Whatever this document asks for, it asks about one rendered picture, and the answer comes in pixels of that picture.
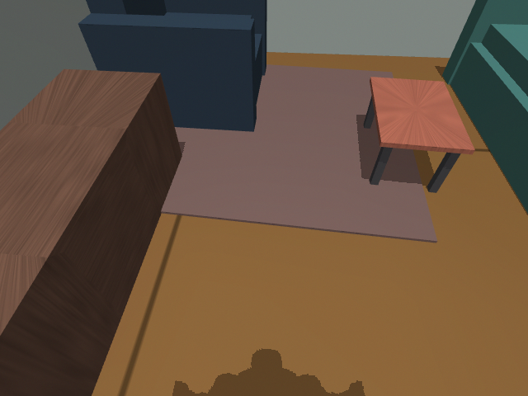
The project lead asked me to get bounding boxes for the armchair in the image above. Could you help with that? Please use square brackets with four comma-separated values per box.
[78, 0, 267, 132]

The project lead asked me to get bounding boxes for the coffee table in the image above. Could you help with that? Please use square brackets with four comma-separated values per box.
[364, 77, 475, 193]

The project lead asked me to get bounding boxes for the sofa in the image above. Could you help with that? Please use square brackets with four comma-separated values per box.
[442, 0, 528, 213]

